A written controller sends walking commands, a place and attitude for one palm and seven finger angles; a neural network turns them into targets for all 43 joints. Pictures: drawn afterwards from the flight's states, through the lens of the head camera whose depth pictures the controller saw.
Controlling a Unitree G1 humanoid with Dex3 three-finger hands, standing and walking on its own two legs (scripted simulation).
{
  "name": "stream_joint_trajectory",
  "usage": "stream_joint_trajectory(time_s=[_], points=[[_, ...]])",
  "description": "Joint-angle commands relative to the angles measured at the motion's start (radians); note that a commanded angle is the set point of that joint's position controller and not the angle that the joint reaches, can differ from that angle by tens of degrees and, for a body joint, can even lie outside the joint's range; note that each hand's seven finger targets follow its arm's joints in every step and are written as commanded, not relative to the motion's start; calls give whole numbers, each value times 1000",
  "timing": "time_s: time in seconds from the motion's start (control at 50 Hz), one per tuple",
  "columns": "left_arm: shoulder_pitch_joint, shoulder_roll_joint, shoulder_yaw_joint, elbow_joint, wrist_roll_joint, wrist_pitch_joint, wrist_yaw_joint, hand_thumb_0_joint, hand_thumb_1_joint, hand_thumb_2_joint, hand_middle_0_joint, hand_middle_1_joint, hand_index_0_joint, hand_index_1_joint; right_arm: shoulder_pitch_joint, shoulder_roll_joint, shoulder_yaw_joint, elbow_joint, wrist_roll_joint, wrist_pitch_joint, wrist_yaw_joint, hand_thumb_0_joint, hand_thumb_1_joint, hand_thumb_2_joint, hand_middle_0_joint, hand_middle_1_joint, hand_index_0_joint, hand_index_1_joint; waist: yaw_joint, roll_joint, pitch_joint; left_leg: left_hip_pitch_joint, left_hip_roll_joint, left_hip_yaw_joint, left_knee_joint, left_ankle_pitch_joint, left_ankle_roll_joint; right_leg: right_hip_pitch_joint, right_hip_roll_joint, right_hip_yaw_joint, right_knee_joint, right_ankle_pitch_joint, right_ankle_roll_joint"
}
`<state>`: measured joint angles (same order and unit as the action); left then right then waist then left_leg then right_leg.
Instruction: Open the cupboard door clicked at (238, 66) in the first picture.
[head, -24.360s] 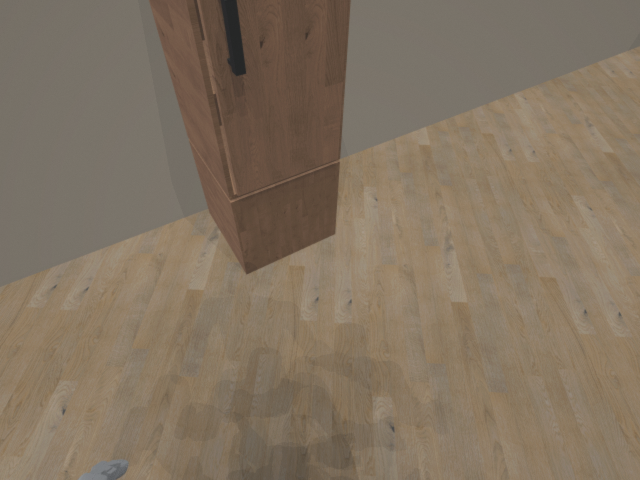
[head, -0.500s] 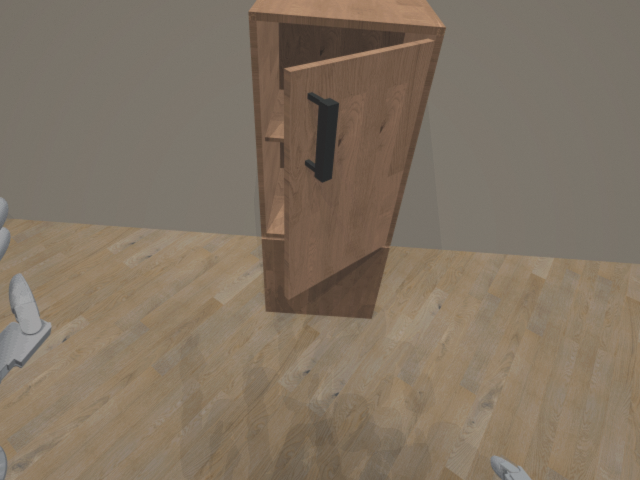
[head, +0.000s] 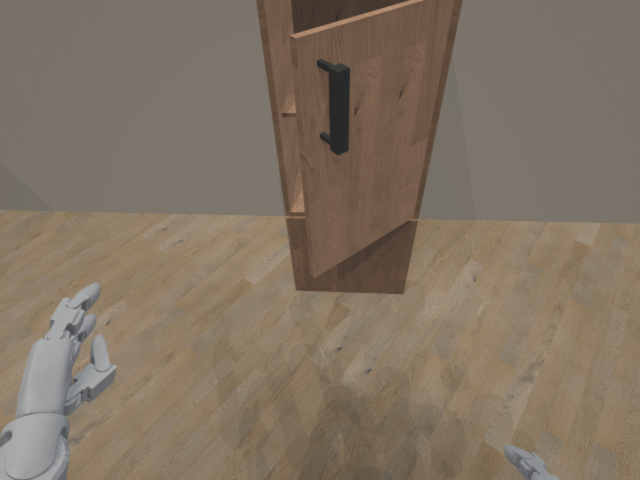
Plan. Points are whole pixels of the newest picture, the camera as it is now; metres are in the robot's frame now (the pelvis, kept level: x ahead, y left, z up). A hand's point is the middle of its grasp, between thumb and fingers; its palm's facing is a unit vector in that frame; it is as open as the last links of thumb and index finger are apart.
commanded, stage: let the arm hang, fingers relaxed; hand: left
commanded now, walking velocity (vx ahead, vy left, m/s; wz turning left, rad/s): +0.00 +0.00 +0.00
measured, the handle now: (331, 107) +0.67 +0.01 +0.15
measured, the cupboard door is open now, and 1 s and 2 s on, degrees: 41 41 41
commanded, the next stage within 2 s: look to check the result in 1.00 s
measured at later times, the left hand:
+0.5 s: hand out of the picture -0.04 +0.18 -0.14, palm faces +0.08 -0.97 -0.23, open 7.3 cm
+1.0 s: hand out of the picture +0.01 +0.21 -0.14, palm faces +0.06 -0.97 -0.24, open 7.4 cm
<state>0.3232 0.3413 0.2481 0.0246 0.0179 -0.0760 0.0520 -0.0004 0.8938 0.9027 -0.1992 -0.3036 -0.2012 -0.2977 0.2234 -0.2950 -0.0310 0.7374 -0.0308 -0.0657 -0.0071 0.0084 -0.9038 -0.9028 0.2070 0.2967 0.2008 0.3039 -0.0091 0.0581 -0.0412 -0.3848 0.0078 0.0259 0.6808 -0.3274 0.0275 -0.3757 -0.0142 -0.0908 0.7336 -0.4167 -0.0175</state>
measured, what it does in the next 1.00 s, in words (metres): stands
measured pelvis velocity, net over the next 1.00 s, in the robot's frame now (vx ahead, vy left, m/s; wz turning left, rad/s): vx -0.02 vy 0.01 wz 0.04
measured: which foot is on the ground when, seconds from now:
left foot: down 0.00-1.00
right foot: down 0.00-1.00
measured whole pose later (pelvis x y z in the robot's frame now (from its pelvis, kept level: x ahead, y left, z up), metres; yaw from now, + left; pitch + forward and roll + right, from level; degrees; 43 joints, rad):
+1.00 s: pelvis -0.02 +0.01 +0.03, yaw +2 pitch -2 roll +0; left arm 0.19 0.20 0.03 1.14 0.01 -0.02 0.01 0.00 0.90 0.90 -0.20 -0.30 -0.20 -0.30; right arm 0.22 -0.21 -0.02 1.13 -0.02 0.00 -0.02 0.00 -0.91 -0.90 0.21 0.30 0.20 0.30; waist -0.01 0.02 0.05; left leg -0.16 -0.04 0.02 0.38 -0.19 0.04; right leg -0.17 0.00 -0.02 0.38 -0.17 -0.01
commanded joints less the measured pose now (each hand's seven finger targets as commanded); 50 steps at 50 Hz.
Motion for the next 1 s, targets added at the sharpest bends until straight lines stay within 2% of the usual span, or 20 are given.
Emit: stream_joint_trajectory(time_s=[0.0,0.02,0.04,0.06,0.08,0.1,0.12,0.16,0.18,0.2,0.24,0.26,0.32,0.4,0.58,0.62,0.8,0.84,0.9,0.98], points=[[-20,-43,-150,316,12,75,-42,0,900,900,-200,-300,-200,-300,13,-121,-18,-53,-33,12,-10,0,-900,-900,200,300,200,300,-13,-38,-73,146,279,-403,-205,781,192,-49,1,110,138,-49,32],[-34,-20,-157,396,4,76,-37,0,900,900,-200,-300,-200,-300,-11,-120,-14,-38,-26,18,-11,0,-900,-900,200,300,200,300,3,27,-71,118,254,-340,-214,793,167,26,0,125,90,-17,29],[-10,-2,-160,483,0,76,-34,0,900,900,-200,-300,-200,-300,-58,-109,-10,-21,-18,28,-11,0,-900,-900,200,300,200,300,37,35,-64,47,216,-263,-199,677,128,159,-13,134,-47,48,24],[16,28,-164,570,5,71,-33,0,900,900,-200,-300,-200,-300,-89,-84,-2,-2,-5,37,-9,0,-900,-900,200,300,200,300,57,-35,-43,-31,131,-187,-151,438,62,260,-44,194,-197,240,12],[-5,59,-172,639,9,64,-33,0,900,900,-200,-300,-200,-300,-80,-26,6,25,10,52,-7,0,-900,-900,200,300,200,300,30,-220,2,-38,19,-76,-79,121,-10,203,-166,370,-358,256,-22],[-42,74,-179,692,5,58,-33,0,900,900,-200,-300,-200,-300,-64,-12,7,58,11,71,-9,0,-900,-900,200,300,200,300,15,-317,61,-11,-25,-45,-1,-81,-31,119,-248,469,-463,261,-69],[-65,80,-183,732,5,59,-31,0,900,900,-200,-300,-200,-300,-49,-23,-1,87,10,83,-9,0,-900,-900,200,300,200,300,10,-285,92,13,-9,-59,55,-131,-25,85,-251,458,-492,254,-88],[-85,33,-191,814,1,51,-30,0,900,900,-200,-300,-200,-300,7,7,-1,161,16,80,-12,0,-900,-900,200,300,200,300,-22,-91,49,77,1,-49,39,-69,-25,146,-212,381,-433,414,-137],[-79,-7,-171,830,5,46,-25,0,900,900,-200,-300,-200,-300,33,31,-9,181,9,80,-17,0,-900,-900,200,300,200,300,-30,-11,7,112,7,-42,-28,-29,-26,184,-205,342,-404,470,-138],[-77,-11,-180,861,-2,46,-24,0,900,900,-200,-300,-200,-300,58,52,-3,203,11,78,-17,0,-900,-900,200,300,200,300,-33,-2,-20,161,16,-43,-129,51,-24,209,-189,304,-376,484,-125],[-71,-48,-197,912,-11,50,-22,0,900,900,-200,-300,-200,-300,62,44,4,243,10,70,-23,0,-900,-900,200,300,200,300,-18,-7,-10,229,66,-87,-245,264,-5,196,-102,207,-355,462,-53],[-63,-60,-204,934,-10,53,-20,0,900,900,-200,-300,-200,-300,57,36,4,259,9,71,-27,0,-900,-900,200,300,200,300,-7,-45,14,211,86,-91,-256,235,-1,197,-86,191,-393,405,-29],[-56,-51,-209,1005,-14,62,-20,0,900,900,-200,-300,-200,-300,59,37,5,313,14,69,-29,0,-900,-900,200,300,200,300,3,46,40,190,87,-108,-310,215,3,225,-74,173,-401,329,-34],[-40,-49,-216,1063,-12,60,-22,0,900,900,-200,-300,-200,-300,81,28,5,348,16,64,-30,0,-900,-900,200,300,200,300,3,-63,55,184,87,-112,-352,160,9,235,-73,165,-433,243,-35],[-33,-47,-210,1094,-8,64,-21,0,900,900,-200,-300,-200,-300,91,24,2,375,11,62,-27,0,-900,-900,200,300,200,300,6,-51,122,141,83,-124,-398,50,14,189,-74,164,-439,134,-35],[-30,-39,-207,1091,-6,61,-20,0,900,900,-200,-300,-200,-300,91,19,-1,372,12,60,-26,0,-900,-900,200,300,200,300,8,-65,118,149,81,-122,-392,65,16,185,-75,163,-437,136,-35],[-69,-15,-201,1081,-5,53,-23,0,900,900,-200,-300,-200,-300,54,-15,-5,367,11,50,-25,0,-900,-900,200,300,200,300,5,-20,106,157,91,-135,-401,114,14,200,-80,168,-417,209,-36],[-81,-3,-198,1078,-4,51,-24,0,900,900,-200,-300,-200,-300,43,-28,-8,363,12,48,-23,0,-900,-900,200,300,200,300,6,-47,107,159,92,-138,-400,124,16,202,-83,166,-421,208,-35],[-100,14,-198,1074,-5,50,-26,0,900,900,-200,-300,-200,-300,25,-49,-10,363,11,48,-22,0,-900,-900,200,300,200,300,4,-24,105,171,92,-139,-406,118,14,199,-85,169,-426,206,-35],[-127,42,-195,1068,-4,46,-29,0,900,900,-200,-300,-200,-300,-1,-80,-14,357,11,45,-19,0,-900,-900,200,300,200,300,4,-44,89,184,97,-146,-410,144,16,213,-89,172,-427,227,-37]])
